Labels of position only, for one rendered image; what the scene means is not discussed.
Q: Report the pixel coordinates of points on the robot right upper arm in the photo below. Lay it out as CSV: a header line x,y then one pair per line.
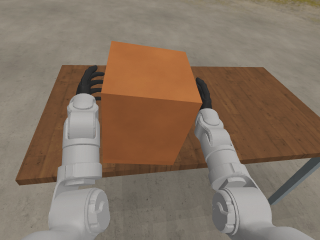
x,y
243,213

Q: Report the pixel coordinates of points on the robot right forearm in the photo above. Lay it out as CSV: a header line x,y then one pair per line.
x,y
225,169

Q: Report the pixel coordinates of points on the robot left hand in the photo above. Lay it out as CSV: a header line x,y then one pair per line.
x,y
85,84

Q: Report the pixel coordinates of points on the robot left forearm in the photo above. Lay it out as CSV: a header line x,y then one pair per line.
x,y
81,146

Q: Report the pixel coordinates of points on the robot left upper arm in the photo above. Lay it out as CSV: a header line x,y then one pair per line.
x,y
76,215

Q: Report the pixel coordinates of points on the table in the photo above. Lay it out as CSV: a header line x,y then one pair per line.
x,y
266,122

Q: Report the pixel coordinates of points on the robot right hand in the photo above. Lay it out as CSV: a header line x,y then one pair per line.
x,y
204,94

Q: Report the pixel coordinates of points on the carton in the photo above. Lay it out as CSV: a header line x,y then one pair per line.
x,y
149,101

